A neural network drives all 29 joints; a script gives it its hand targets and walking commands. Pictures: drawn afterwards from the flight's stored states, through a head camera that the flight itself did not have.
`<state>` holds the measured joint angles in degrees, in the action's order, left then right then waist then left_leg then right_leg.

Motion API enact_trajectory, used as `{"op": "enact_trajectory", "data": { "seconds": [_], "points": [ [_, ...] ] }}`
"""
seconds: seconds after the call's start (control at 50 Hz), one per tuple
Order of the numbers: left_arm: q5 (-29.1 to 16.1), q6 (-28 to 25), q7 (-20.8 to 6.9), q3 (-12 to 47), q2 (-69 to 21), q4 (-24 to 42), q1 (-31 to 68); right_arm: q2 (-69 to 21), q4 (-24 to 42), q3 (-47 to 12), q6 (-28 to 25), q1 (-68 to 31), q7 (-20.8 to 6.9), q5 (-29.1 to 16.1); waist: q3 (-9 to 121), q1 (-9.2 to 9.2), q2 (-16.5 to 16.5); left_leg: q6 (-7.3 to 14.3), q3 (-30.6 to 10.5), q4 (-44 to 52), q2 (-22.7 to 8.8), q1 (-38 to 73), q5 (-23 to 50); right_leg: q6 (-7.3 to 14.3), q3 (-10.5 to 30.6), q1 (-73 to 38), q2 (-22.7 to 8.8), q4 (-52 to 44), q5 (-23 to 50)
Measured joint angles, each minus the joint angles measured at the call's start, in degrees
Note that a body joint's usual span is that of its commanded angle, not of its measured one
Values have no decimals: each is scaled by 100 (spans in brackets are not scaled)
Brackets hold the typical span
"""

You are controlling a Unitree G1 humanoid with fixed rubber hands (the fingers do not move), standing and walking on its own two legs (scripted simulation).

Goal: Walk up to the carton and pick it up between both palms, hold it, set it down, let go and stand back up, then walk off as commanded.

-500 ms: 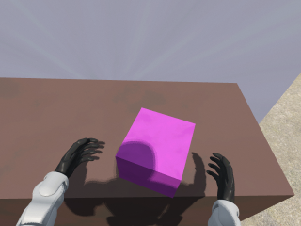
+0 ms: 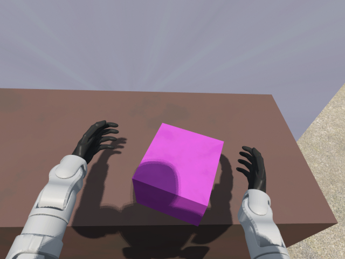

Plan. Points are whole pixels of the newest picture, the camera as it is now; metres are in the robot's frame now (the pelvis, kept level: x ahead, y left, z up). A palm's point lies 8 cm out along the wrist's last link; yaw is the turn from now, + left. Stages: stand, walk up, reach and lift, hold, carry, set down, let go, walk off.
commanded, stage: reach and lift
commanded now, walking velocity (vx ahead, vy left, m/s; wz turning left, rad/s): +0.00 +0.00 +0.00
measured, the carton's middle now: (179, 172) +0.35 -0.01 -0.05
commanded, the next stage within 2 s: none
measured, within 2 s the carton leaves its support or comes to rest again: neither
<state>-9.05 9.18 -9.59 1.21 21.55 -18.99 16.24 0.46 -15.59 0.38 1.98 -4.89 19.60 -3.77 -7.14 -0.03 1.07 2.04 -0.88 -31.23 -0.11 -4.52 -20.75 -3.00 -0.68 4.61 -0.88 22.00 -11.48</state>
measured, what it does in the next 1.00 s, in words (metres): stands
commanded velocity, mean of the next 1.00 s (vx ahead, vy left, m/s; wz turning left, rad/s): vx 0.00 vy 0.00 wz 0.00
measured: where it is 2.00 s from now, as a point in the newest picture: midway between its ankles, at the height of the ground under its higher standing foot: outside the picture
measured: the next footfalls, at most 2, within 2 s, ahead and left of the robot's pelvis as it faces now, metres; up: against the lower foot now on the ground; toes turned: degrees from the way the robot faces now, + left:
none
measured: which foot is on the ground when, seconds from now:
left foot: down 0.00-1.00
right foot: down 0.00-1.00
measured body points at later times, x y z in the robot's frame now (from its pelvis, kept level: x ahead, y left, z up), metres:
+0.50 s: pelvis -0.01 +0.00 +0.00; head +0.00 +0.02 +0.45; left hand +0.40 +0.19 +0.11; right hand +0.35 -0.19 +0.07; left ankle -0.04 +0.08 -0.74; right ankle +0.01 -0.16 -0.74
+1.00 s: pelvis -0.01 -0.01 +0.00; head +0.02 +0.01 +0.45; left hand +0.46 +0.16 +0.11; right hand +0.39 -0.19 +0.08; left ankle -0.04 +0.08 -0.74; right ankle +0.01 -0.16 -0.74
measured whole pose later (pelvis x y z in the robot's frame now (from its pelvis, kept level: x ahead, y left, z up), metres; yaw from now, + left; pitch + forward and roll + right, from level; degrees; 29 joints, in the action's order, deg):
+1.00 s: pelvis -0.01 -0.01 +0.00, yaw -1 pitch +6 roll -3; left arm -12.4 -2.6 -5.9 8.2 21.5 -71.7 55.8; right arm 1.5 -58.3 8.6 -1.0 -45.6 17.3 -4.7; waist 2.7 -5.6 0.0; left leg 1.8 -0.9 -31.2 -0.1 -19.3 -17.8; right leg -2.8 -0.7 19.3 -0.9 21.9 -8.5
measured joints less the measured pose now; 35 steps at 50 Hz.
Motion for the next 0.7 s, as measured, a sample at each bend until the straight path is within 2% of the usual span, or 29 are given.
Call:
{"op": "enact_trajectory", "data": {
  "seconds": [0.22, 0.32, 0.5, 0.7],
  "points": [
    [-43, 204, 35, 6, 0, -640, 777, 1, -545, 282, 245, -812, -8, -76, -2, -1, -1, 0, 0, 0, 0, 0, 7, -7, 0, -5, 0, -11, 13],
    [-108, 224, 45, 38, -1, -1002, 1145, 11, -759, 386, 385, -1202, -10, -81, -3, -59, -21, 0, 0, 0, 0, 0, 20, -10, 0, -6, 0, -13, 28],
    [-108, 182, 147, 130, 0, -1948, 2022, 59, -1464, 599, 469, -1995, -106, -85, -5, -214, -55, 0, 0, 1, 0, -58, 57, -10, 0, 51, 0, -13, 67],
    [-116, -332, 237, 304, -1, -3430, 2978, 96, -2603, 675, 225, -2889, -181, -90, 293, -417, -74, -3, -1, 2, 0, -604, 182, -6, 0, 594, 0, -14, 191]
  ]
}}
